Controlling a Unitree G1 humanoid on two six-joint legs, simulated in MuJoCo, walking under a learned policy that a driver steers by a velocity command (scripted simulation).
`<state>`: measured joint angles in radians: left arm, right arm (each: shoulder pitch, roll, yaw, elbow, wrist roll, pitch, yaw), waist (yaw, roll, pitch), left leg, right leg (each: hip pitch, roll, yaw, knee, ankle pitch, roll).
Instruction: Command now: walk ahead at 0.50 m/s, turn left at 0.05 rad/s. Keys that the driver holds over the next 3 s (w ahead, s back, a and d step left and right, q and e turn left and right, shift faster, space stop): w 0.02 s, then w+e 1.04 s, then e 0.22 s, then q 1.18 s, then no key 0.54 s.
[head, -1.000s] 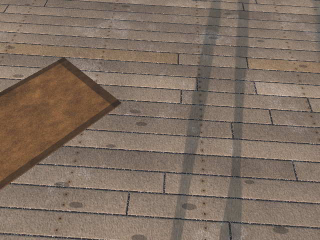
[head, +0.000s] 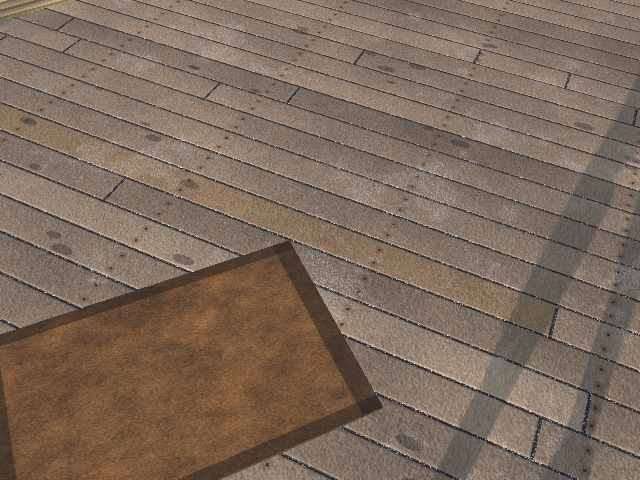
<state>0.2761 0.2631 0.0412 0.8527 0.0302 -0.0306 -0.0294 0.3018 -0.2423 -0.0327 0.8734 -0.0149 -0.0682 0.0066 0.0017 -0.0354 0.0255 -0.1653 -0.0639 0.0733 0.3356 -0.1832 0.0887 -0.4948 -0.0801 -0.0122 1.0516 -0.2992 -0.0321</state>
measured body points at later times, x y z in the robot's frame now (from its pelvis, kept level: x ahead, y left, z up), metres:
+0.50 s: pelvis +0.27 -0.07 -0.01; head +0.30 -0.08 +0.44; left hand +0.40 +0.19 -0.14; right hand +0.30 -0.34 -0.14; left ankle +0.24 +0.09 -0.66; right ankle +0.29 -0.12 -0.75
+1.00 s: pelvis +0.55 -0.10 -0.01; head +0.58 -0.09 +0.44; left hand +0.74 +0.13 -0.14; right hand +0.55 -0.40 -0.10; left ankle +0.63 -0.03 -0.75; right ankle +0.41 -0.15 -0.66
